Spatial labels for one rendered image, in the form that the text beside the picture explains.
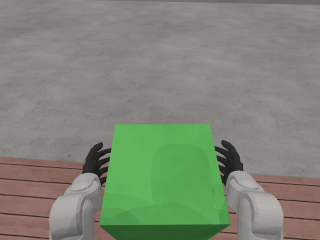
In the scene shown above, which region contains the left robot hand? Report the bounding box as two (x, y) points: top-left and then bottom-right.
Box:
(82, 142), (112, 185)

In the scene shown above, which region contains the right robot forearm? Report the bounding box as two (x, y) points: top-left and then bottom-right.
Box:
(225, 170), (284, 240)

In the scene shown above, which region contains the right robot hand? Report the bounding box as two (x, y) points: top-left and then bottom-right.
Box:
(214, 140), (243, 187)

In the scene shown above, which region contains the carton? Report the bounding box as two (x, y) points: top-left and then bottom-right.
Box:
(99, 124), (231, 240)

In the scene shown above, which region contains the left robot forearm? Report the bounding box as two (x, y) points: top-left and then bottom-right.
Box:
(49, 173), (103, 240)

